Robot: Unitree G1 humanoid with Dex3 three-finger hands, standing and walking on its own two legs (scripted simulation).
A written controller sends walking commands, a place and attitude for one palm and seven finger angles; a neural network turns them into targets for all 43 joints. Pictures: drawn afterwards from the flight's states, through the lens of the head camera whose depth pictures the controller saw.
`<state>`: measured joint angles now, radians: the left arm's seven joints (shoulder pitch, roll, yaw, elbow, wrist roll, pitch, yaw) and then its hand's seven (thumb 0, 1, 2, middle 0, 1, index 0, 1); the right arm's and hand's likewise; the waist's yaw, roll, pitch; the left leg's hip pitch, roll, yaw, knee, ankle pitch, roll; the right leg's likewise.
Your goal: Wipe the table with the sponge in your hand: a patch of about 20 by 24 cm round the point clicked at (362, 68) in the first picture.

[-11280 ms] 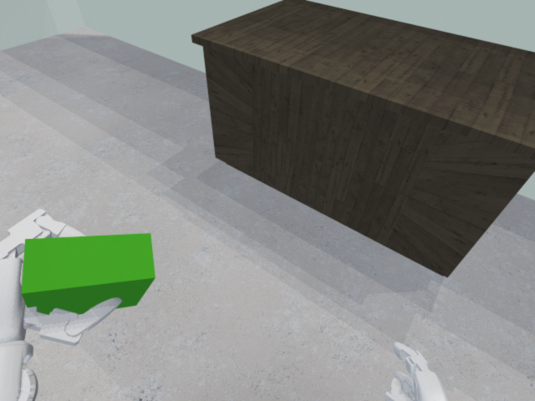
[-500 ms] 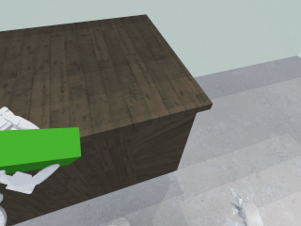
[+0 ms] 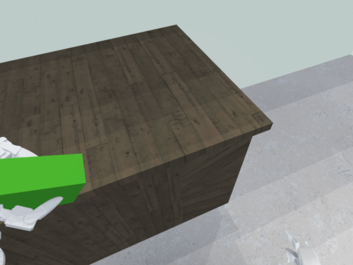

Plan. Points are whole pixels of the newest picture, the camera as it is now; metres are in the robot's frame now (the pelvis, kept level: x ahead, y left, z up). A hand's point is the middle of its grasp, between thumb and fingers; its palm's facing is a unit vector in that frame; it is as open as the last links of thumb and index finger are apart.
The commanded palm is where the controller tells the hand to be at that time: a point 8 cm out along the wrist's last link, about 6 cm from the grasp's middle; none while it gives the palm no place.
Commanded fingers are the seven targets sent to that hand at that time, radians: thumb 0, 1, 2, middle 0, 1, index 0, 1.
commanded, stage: shuffle to correct the standing spot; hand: left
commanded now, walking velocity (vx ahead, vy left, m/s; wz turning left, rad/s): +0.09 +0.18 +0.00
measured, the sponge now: (53, 183) +0.22 +0.23 +0.15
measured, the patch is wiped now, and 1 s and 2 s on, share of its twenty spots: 0.00 0.00 0.00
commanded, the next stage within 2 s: come to a stop and stand still in 0.76 s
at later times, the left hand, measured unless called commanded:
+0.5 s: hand out of the picture +0.20 +0.36 +0.15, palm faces +0.46 -0.81 -0.37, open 9.7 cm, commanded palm +0.15 +0.39 +0.19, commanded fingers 0.00 0.10 1.30 -1.20 -1.60 -1.20 -1.60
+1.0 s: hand out of the picture +0.26 +0.42 +0.14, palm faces +0.43 -0.85 -0.31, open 9.7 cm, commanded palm +0.20 +0.45 +0.19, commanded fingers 0.00 0.10 1.30 -1.20 -1.60 -1.20 -1.60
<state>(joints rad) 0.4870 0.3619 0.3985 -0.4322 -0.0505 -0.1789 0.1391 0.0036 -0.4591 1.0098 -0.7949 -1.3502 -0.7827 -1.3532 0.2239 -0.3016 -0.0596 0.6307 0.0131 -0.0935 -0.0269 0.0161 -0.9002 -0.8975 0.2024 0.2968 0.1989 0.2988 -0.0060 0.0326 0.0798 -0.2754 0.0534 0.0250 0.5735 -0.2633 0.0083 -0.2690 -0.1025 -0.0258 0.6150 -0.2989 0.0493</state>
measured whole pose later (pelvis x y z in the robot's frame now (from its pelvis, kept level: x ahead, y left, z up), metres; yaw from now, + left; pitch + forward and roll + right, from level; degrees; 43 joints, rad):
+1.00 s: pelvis +0.04 +0.17 +0.00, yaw -1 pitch -5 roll +2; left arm 0.39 0.29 0.32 -0.38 -0.04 -0.09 0.13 0.00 -0.46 1.01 -0.80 -1.35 -0.79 -1.35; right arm 0.18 -0.20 0.00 0.64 0.01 -0.09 -0.04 0.02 -0.90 -0.90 0.20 0.30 0.20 0.30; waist 0.03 -0.04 0.07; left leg -0.25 0.00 0.08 0.58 -0.25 0.02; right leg -0.25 -0.03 0.00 0.67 -0.36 0.00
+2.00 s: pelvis +0.04 +0.21 +0.01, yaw +0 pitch -1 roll -1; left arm 0.40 0.34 0.32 -0.49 -0.02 -0.22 0.10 0.00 -0.46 1.01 -0.80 -1.34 -0.79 -1.34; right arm 0.19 -0.17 0.03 0.60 0.00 -0.18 -0.02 0.02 -0.90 -0.90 0.21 0.30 0.20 0.30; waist 0.04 -0.04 0.09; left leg -0.25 -0.01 0.07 0.48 -0.20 0.06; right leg -0.17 -0.03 -0.02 0.41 -0.21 0.04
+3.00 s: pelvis +0.05 +0.16 +0.01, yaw -1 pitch +0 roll -1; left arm 0.44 0.38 0.36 -0.51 -0.06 -0.16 0.08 0.00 -0.46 1.01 -0.81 -1.34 -0.80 -1.34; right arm 0.18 -0.18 0.00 0.55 0.01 -0.11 -0.03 0.01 -0.90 -0.90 0.21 0.30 0.20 0.30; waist 0.02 -0.01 0.08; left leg -0.27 0.07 0.04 0.49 -0.21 -0.02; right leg -0.19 0.05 -0.03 0.42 -0.22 -0.03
